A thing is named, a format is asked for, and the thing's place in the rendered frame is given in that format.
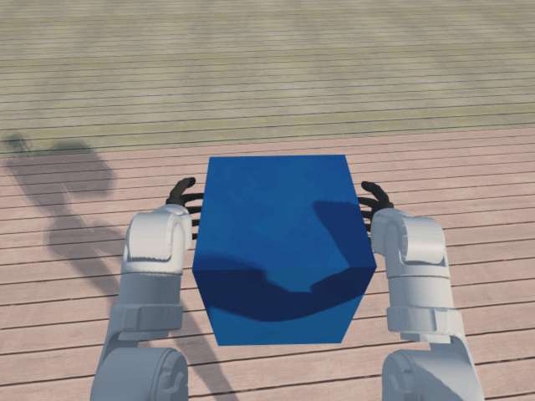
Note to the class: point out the carton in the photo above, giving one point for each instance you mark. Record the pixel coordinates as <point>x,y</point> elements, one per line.
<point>282,253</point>

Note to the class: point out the robot left hand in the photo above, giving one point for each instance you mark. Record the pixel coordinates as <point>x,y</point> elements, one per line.
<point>176,197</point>

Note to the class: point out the right robot forearm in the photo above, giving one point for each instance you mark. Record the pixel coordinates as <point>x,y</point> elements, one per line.
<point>416,264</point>

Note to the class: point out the right robot upper arm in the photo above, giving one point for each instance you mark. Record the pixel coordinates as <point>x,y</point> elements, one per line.
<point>426,375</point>

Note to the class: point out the left robot forearm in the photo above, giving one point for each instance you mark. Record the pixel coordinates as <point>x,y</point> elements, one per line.
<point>152,265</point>

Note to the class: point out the robot right hand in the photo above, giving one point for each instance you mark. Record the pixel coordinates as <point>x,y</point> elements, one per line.
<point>376,205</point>

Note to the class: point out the left robot upper arm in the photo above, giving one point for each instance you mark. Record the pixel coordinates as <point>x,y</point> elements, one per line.
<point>142,374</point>

